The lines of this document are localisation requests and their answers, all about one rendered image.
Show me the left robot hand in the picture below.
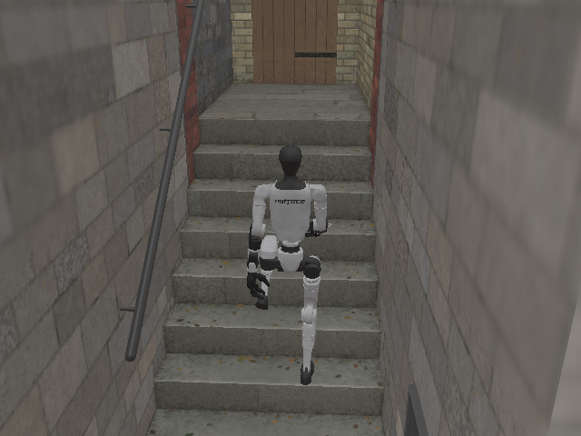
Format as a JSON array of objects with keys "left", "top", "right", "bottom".
[{"left": 247, "top": 272, "right": 270, "bottom": 300}]

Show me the robot right upper arm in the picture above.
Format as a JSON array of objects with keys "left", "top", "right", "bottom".
[{"left": 310, "top": 184, "right": 327, "bottom": 232}]

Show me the right robot shin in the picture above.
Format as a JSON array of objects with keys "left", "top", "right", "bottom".
[{"left": 302, "top": 309, "right": 317, "bottom": 372}]

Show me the right robot hand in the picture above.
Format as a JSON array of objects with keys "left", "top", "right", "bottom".
[{"left": 305, "top": 222, "right": 320, "bottom": 237}]

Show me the right robot forearm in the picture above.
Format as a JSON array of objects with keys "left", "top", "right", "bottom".
[{"left": 313, "top": 219, "right": 328, "bottom": 234}]

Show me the humanoid robot torso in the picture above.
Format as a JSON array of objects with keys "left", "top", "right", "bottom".
[{"left": 269, "top": 180, "right": 312, "bottom": 273}]

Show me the left robot forearm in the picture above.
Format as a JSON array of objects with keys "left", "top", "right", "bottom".
[{"left": 247, "top": 224, "right": 261, "bottom": 273}]

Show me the robot left upper arm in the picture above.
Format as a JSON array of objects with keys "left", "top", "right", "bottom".
[{"left": 251, "top": 183, "right": 271, "bottom": 236}]

